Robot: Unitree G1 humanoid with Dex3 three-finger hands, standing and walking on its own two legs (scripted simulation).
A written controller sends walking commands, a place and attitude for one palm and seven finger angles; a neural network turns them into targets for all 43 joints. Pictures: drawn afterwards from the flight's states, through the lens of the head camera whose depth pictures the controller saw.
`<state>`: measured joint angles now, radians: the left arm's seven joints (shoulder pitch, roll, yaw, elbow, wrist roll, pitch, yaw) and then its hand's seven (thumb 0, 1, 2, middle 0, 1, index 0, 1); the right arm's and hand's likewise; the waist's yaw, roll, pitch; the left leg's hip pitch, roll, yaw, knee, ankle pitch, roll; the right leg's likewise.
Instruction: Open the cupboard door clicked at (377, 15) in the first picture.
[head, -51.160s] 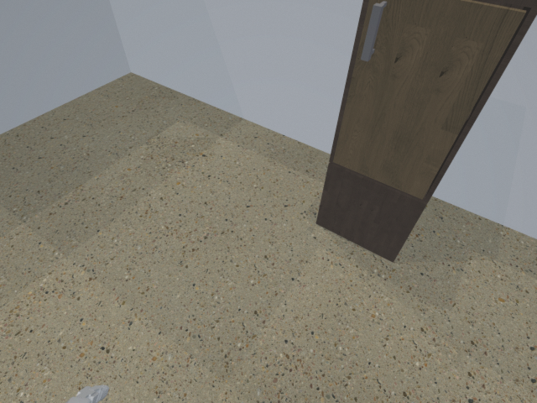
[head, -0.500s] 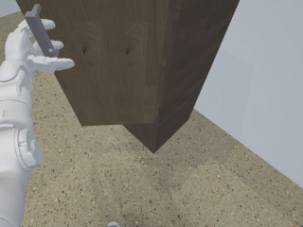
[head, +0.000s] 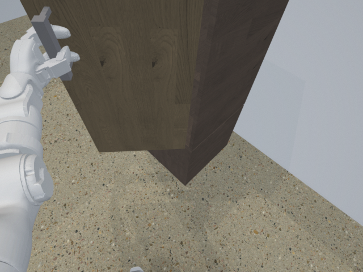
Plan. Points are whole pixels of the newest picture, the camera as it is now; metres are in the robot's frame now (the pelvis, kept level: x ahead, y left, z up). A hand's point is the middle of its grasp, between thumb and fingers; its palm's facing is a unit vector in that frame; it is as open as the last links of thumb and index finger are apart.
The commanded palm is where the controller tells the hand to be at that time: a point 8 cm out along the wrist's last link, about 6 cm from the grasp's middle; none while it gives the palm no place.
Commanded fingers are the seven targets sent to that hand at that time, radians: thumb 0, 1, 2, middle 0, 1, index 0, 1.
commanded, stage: pull the door open along its arc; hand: left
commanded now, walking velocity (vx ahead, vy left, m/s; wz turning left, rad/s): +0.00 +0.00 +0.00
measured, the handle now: (57, 45) +0.56 +0.21 +0.18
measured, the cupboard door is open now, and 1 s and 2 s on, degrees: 49 68 98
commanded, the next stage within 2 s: open thumb and fingers to let go in 1.70 s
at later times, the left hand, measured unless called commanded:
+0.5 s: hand (64, 75) +0.48 +0.19 +0.17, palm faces -0.03 -1.00 +0.01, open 5.8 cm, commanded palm +0.41 +0.24 +0.17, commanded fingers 0.00 0.90 0.90 -0.40 -1.35 -0.40 -1.35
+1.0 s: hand (80, 93) +0.42 +0.15 +0.17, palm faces +0.44 -0.90 +0.03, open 5.5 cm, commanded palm +0.38 +0.19 +0.17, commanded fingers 0.00 0.90 0.90 -0.40 -1.35 -0.40 -1.35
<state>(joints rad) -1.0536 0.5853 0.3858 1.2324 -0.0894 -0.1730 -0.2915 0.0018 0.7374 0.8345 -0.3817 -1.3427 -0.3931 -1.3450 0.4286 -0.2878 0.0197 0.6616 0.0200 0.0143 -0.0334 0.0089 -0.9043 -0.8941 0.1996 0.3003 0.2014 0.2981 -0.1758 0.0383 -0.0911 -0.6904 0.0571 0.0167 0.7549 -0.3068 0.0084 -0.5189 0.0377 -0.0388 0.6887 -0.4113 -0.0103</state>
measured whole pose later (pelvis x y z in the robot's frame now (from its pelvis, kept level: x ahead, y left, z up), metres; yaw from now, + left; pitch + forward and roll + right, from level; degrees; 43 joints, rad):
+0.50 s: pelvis +0.02 +0.00 +0.01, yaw -2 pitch +10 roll -1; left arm -0.69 0.47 0.38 0.84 -0.20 -0.09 -0.30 0.00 0.74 0.76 -0.35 -1.35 -0.34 -1.35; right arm 0.43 -0.28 0.01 0.60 0.06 0.05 -0.03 0.01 -0.91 -0.89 0.20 0.30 0.20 0.30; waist -0.12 0.05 -0.12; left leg -0.55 0.06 0.06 0.68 -0.31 0.00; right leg -0.40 0.04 0.01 0.63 -0.41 -0.01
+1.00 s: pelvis +0.00 -0.03 +0.01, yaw +3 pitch +5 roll +0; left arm -0.62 0.11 0.23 0.50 -0.09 0.16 0.35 0.00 0.73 0.84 -0.33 -1.34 -0.39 -1.34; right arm 0.18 -0.21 0.03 0.65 0.01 0.03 -0.03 0.01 -0.91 -0.89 0.20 0.30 0.20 0.30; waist -0.02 0.04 -0.09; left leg -0.45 0.03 -0.01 0.62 -0.26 -0.03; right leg -0.29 0.02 -0.07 0.61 -0.40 -0.04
